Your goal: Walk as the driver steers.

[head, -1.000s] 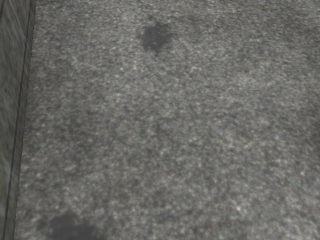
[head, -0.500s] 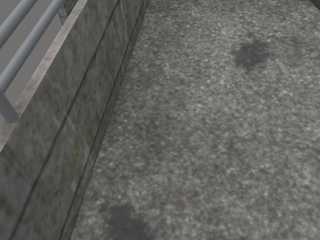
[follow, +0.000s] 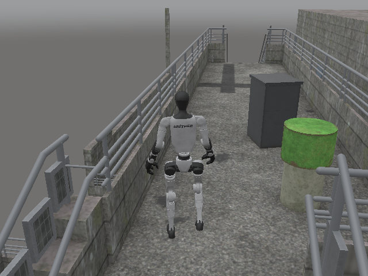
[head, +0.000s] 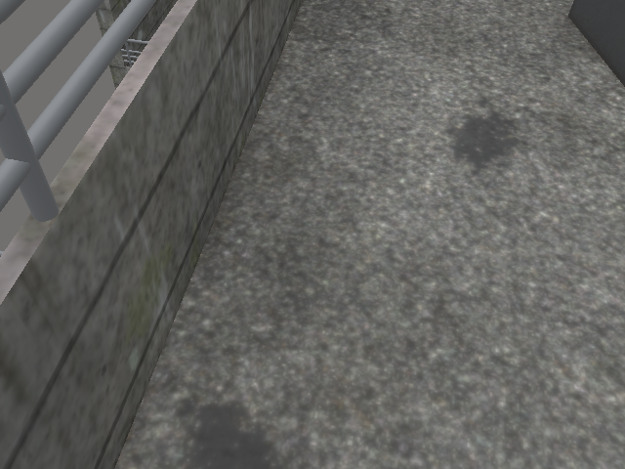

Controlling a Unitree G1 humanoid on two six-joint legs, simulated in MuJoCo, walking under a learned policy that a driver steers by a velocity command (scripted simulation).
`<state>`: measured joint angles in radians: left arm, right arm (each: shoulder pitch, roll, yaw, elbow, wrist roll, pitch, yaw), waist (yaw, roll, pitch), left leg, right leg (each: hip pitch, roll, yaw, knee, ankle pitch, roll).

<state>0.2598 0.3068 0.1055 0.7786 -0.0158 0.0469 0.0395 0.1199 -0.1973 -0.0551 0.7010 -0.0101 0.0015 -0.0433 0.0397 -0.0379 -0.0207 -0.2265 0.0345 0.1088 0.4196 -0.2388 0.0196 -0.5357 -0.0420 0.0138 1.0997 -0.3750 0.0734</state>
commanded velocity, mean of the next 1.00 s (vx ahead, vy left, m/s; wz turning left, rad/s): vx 0.42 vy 0.00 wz -0.17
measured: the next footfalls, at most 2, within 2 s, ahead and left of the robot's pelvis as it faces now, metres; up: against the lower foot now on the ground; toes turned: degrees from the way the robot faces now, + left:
right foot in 0.22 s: +0.06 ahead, -0.15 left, +0.00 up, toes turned -12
left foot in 0.72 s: +0.47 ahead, -0.08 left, +0.00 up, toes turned -16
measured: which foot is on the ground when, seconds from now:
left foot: down 0.00-0.22, up 0.24-0.70, down 0.72-1.00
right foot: up 0.00-0.20, down 0.22-0.72, up 0.74-1.00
